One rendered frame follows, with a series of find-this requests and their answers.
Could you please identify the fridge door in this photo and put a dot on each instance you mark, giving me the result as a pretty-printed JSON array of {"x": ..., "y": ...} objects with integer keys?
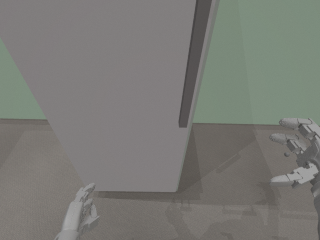
[{"x": 109, "y": 77}]

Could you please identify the robot right forearm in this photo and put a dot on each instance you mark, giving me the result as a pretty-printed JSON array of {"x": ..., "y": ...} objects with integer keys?
[{"x": 316, "y": 194}]

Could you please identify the handle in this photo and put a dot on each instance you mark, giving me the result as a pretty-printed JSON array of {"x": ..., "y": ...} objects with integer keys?
[{"x": 200, "y": 21}]

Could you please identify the left robot hand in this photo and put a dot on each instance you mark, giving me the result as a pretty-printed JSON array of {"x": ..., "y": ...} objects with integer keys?
[{"x": 76, "y": 211}]

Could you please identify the robot left forearm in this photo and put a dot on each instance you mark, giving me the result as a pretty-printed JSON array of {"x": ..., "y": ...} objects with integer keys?
[{"x": 68, "y": 235}]

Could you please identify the right robot hand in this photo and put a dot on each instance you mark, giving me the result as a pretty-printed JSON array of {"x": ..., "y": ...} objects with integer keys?
[{"x": 305, "y": 173}]

